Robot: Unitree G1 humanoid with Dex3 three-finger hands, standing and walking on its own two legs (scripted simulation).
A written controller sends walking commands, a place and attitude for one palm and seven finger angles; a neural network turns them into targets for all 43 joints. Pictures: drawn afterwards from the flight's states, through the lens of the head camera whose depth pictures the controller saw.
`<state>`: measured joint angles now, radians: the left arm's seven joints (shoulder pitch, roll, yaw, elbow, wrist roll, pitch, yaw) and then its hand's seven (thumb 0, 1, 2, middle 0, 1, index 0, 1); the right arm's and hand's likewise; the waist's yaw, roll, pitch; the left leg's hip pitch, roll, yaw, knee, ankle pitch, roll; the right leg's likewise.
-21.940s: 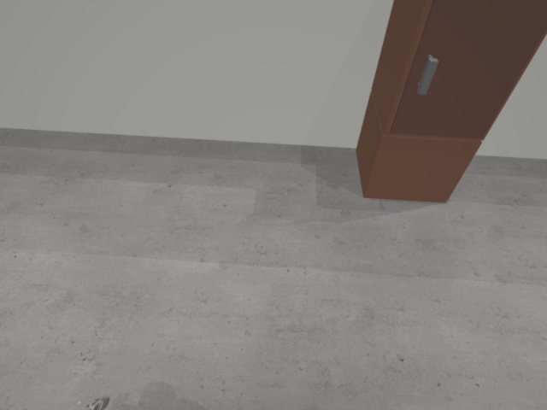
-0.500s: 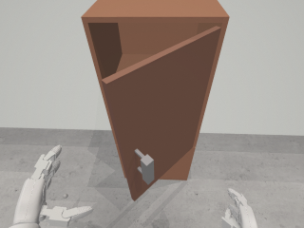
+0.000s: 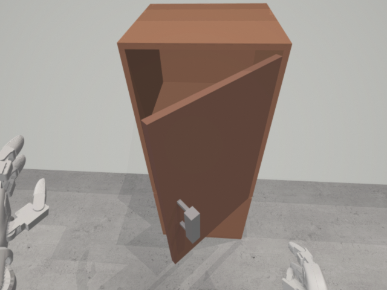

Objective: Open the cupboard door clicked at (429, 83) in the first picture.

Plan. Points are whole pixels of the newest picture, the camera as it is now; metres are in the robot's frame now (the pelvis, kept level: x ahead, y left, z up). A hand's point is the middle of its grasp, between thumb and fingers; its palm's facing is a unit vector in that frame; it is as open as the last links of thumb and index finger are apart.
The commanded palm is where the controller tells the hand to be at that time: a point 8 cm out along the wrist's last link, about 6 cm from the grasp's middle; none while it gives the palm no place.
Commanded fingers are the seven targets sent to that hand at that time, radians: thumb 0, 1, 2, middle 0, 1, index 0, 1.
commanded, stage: draw the hand back to the body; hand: left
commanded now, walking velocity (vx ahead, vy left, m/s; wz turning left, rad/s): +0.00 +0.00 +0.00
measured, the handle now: (187, 220) +0.31 +0.06 -0.07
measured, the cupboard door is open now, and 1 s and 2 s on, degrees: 46 46 46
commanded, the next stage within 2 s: step back with the hand held close in 0.32 s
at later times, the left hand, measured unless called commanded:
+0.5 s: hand (48, 205) +0.19 +0.25 +0.17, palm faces +0.47 -0.79 -0.40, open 7.4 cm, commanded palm +0.13 +0.29 +0.18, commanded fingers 0.00 0.90 0.90 -0.20 -0.30 -0.20 -0.30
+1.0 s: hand (26, 233) +0.14 +0.26 +0.16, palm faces +0.37 -0.78 -0.50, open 7.4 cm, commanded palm +0.08 +0.30 +0.18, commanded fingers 0.00 0.90 0.90 -0.20 -0.30 -0.20 -0.30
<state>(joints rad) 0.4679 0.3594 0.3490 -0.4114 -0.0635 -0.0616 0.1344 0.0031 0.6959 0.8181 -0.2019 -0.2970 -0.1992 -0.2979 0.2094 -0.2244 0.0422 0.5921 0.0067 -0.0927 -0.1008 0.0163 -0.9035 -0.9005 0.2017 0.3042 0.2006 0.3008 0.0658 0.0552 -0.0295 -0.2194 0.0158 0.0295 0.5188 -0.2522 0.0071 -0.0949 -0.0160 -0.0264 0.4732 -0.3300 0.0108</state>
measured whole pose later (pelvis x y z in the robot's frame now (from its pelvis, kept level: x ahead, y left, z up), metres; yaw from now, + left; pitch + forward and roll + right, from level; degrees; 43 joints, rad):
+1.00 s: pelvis -0.06 +0.01 +0.00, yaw -1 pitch -1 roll -2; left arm 0.57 0.42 0.41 -0.50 -0.05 -0.17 0.14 0.01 0.89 0.90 -0.21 -0.30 -0.21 -0.30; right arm 0.18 -0.23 -0.01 0.54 0.01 0.01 -0.10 0.02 -0.91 -0.90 0.20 0.30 0.20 0.30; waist -0.01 0.04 0.04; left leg -0.35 0.04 0.04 0.48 -0.13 0.02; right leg -0.23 0.01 -0.02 0.45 -0.21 0.02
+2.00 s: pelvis -0.26 +0.04 +0.00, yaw -1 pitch -2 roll -2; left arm 0.46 0.43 0.43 -0.51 -0.05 -0.17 0.16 0.01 0.89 0.90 -0.21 -0.30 -0.21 -0.30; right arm 0.17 -0.15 0.02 0.62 -0.02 -0.15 -0.06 0.02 -0.90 -0.90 0.20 0.30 0.20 0.30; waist -0.02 -0.05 0.05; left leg -0.34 0.01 0.06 0.43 -0.10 0.04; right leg -0.31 0.06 0.03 0.82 -0.47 0.00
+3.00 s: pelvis -0.31 +0.07 +0.00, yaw -3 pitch +0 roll +0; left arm 0.55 0.40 0.40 -0.47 -0.05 -0.17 0.15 0.01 0.89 0.90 -0.21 -0.30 -0.21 -0.30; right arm 0.19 -0.19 0.03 0.61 0.00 -0.09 -0.07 0.02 -0.90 -0.90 0.20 0.30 0.20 0.30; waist 0.01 0.00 0.01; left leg -0.26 0.03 0.09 0.47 -0.22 0.01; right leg -0.14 0.03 -0.07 0.42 -0.30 -0.03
